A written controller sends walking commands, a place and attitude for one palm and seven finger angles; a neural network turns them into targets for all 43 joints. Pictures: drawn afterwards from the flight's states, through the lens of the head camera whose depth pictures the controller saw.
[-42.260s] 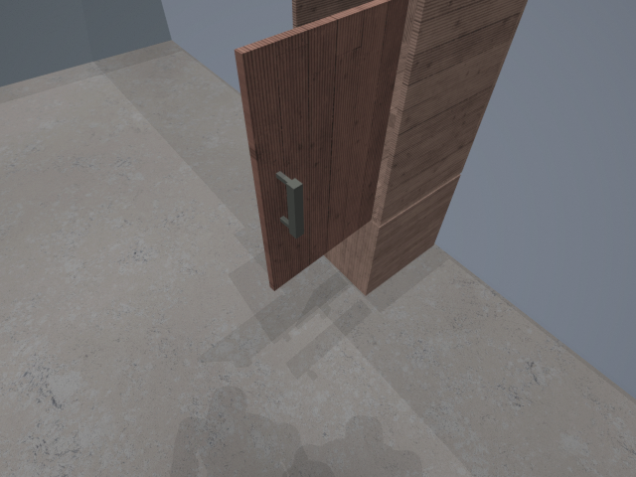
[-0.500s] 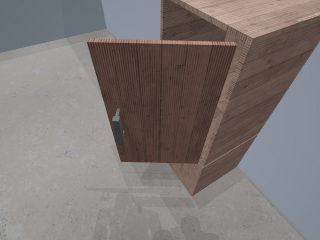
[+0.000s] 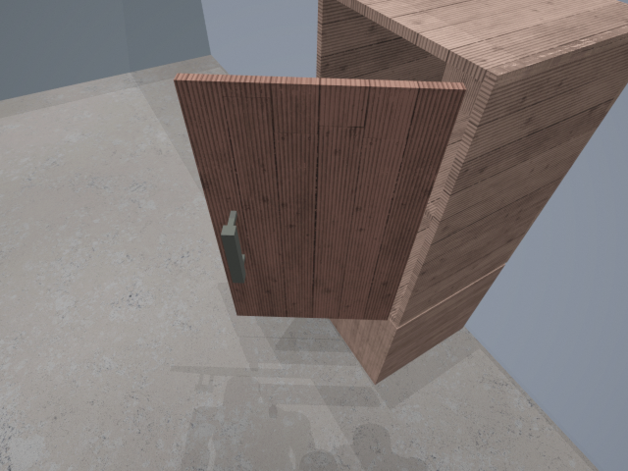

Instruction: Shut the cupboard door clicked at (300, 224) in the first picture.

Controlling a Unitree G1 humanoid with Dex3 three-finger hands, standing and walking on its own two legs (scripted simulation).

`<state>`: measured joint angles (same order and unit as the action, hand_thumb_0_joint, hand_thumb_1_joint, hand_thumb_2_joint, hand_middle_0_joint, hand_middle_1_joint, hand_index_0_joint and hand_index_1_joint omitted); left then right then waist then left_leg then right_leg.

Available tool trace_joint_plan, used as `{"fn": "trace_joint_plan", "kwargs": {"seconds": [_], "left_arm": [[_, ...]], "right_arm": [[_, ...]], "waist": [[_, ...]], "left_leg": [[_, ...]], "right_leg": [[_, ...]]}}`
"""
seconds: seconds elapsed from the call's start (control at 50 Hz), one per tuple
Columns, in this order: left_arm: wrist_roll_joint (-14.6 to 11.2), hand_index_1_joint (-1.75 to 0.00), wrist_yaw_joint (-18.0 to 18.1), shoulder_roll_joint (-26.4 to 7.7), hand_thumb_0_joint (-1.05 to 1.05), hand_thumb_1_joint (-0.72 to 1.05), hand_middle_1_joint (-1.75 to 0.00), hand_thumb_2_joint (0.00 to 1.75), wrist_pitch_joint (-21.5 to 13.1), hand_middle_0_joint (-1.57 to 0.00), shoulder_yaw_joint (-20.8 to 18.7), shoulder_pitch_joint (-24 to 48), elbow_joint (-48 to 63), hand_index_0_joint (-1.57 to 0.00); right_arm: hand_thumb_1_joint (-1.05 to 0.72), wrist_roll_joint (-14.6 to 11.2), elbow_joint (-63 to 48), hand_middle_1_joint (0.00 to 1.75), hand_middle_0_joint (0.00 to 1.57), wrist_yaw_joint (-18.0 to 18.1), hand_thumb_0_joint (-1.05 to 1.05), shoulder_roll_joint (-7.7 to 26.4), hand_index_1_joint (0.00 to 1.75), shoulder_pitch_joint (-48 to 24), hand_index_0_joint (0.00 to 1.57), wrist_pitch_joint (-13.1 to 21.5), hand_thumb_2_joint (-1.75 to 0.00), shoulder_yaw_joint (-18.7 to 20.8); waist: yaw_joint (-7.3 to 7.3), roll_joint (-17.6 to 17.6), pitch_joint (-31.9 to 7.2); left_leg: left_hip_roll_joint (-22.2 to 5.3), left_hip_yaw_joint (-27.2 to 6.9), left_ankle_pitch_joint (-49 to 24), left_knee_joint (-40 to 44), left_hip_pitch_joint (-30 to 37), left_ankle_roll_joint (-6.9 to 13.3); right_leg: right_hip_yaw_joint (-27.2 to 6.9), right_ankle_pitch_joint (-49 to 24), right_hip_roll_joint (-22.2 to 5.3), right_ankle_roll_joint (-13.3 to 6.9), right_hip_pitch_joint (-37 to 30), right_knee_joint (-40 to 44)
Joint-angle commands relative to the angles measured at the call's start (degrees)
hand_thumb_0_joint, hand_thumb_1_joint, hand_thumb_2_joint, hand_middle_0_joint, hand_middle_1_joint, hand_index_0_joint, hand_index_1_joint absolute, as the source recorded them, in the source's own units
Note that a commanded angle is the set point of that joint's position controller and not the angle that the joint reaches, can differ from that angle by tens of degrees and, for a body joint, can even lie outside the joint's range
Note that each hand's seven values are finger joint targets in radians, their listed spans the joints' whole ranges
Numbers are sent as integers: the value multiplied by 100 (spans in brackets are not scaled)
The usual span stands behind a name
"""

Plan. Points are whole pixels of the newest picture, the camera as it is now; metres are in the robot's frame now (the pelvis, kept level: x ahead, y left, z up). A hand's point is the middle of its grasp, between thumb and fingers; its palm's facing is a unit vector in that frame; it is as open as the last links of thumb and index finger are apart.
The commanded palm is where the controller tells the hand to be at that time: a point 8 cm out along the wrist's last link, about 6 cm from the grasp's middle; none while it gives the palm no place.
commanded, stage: look again from close up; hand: left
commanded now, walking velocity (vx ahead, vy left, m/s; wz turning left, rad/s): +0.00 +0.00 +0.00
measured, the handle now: (236, 247) +0.48 +0.17 -0.05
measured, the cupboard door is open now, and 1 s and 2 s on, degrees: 58 58 58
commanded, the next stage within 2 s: raise the hand and make a fist in 0.68 s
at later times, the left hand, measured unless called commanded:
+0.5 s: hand out of the picture -0.01 +0.17 -0.18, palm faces +0.03 -0.98 -0.18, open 7.3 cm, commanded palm none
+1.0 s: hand (178, 421) +0.18 +0.18 -0.03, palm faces +0.20 -0.98 -0.04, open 7.0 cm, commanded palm +0.10 +0.22 -0.07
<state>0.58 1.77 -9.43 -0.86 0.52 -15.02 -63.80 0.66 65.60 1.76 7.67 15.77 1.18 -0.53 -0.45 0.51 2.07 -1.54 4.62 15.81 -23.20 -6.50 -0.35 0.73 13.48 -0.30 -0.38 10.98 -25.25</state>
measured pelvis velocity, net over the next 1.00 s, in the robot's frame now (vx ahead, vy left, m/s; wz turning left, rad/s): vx -0.03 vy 0.00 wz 0.07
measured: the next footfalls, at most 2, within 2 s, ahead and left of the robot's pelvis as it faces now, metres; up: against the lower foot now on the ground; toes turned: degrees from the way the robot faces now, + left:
none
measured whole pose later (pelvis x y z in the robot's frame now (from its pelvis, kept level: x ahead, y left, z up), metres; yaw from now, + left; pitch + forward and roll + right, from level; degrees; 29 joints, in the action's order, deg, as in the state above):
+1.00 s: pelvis -0.03 +0.00 -0.03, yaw +4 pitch +5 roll +1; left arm -10.5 -0.2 -9.0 -18.7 -3.3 -19.0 -12.7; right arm -0.3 44.2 1.7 14.4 17.3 19.0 2.3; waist 2.5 -0.5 -4.3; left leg 0.2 1.6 21.7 -43.5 -27.1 0.1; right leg 3.3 20.1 -3.1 -0.1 29.7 -44.4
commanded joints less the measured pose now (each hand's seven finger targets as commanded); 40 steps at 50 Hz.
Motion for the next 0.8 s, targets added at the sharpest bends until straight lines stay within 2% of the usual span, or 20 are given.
{"fn": "trace_joint_plan", "kwargs": {"seconds": [0.0,0.12,0.2,0.22,0.26,0.32,0.36,0.5,0.52,0.54,0.58,0.62,0.68,0.74,0.76,0.78], "left_arm": [[0,-30,38,-538,0,90,-30,90,-69,-20,-109,-337,170,-20],[11,-30,42,-525,0,90,-30,90,-69,-20,-109,-362,177,-20],[5,-30,41,-508,0,90,-30,90,-71,-20,-111,-381,158,-20],[13,-30,43,-499,0,90,-30,90,-66,-20,-109,-371,166,-20],[8,-30,43,-499,0,90,-30,90,-63,-20,-112,-389,155,-20],[16,-30,40,-467,0,90,-30,90,-60,-20,-108,-392,143,-20],[7,-30,39,-451,0,90,-30,90,-55,-20,-103,-406,138,-20],[11,-30,39,-470,0,90,-30,90,-70,-20,-112,-422,131,-20],[21,-30,42,-438,0,90,-30,90,-66,-20,-107,-414,131,-20],[16,-30,42,-449,0,90,-30,90,-68,-20,-109,-420,133,-20],[13,-30,43,-458,0,90,-30,90,-73,-20,-109,-433,124,-20],[20,-30,46,-441,0,90,-30,90,-70,-20,-112,-421,128,-20],[15,-30,46,-447,0,90,-30,90,-67,-20,-112,-422,112,-20],[23,-30,45,-448,0,90,-30,90,-68,-20,-114,-408,119,-20],[73,-30,267,-588,0,90,-30,90,-161,-20,-98,-832,-129,-20],[-769,-30,237,-3620,0,90,-30,90,-1730,-20,-2091,4161,9411,-20]], "right_arm": [[-90,5,-142,30,20,32,0,586,30,434,20,74,-90,103],[-90,-3,-123,30,20,34,0,532,30,444,20,69,-90,106],[-90,1,-111,30,20,36,0,556,30,450,20,79,-90,106],[-90,-5,-118,30,20,38,0,523,30,464,20,71,-90,107],[-90,1,-112,30,20,37,0,523,30,457,20,76,-90,105],[-90,-3,-108,30,20,40,0,496,30,452,20,67,-90,109],[-90,4,-104,30,20,40,0,531,30,462,20,75,-90,103],[-90,-1,-106,30,20,37,0,537,30,459,20,85,-90,115],[-90,-4,-101,30,20,42,0,501,30,466,20,77,-90,116],[-90,0,-104,30,20,40,0,522,30,462,20,84,-90,113],[-90,1,-102,30,20,38,0,524,30,463,20,88,-90,118],[-90,-2,-99,30,20,44,0,485,30,453,20,80,-90,122],[-90,3,-98,30,20,44,0,507,30,457,20,82,-90,118],[-90,0,-98,30,20,41,0,510,30,472,20,78,-90,119],[-90,-62,-496,30,20,-24,0,791,30,-119,20,127,-90,150],[-90,-118,-2288,30,20,588,0,2027,30,450,20,1267,-90,308]], "waist": [[29,0,75],[25,-39,202],[24,-80,117],[32,-37,211],[19,-141,157],[21,-5,282],[17,-113,209],[16,-7,120],[26,10,207],[14,-62,203],[16,-54,91],[17,-88,203],[16,-135,169],[20,-19,204],[-128,-274,84],[862,-456,-2517]], "left_leg": [[-467,-448,-851,431,-230,149],[-461,-438,-834,437,-296,147],[-473,-451,-884,441,-243,150],[-474,-445,-832,464,-292,151],[-470,-453,-827,462,-289,151],[-472,-458,-748,486,-332,155],[-471,-482,-798,489,-300,162],[-470,-473,-845,466,-261,163],[-468,-479,-840,484,-290,167],[-463,-479,-880,474,-291,166],[-468,-476,-920,453,-230,164],[-468,-476,-912,470,-269,166],[-483,-473,-893,484,-250,160],[-477,-471,-853,499,-294,159],[-596,-237,-1733,-684,-534,12],[-288,-358,-2641,-418,1060,229]], "right_leg": [[-526,-1097,-553,-193,-42,382],[-495,-1093,-550,-190,-20,403],[-513,-1082,-545,-189,-22,379],[-491,-1045,-537,-187,-4,392],[-503,-996,-539,-188,-21,389],[-487,-907,-524,-182,42,425],[-497,-886,-526,-178,39,400],[-485,-973,-545,-171,-15,396],[-488,-981,-526,-175,6,400],[-487,-1006,-543,-175,11,393],[-482,-1040,-544,-171,-23,382],[-475,-1042,-535,-177,2,397],[-486,-993,-530,-172,14,392],[-475,-988,-536,-167,-4,403],[-582,-3054,-871,-91,-38,158],[-165,-2461,-156,1,-423,-708]]}}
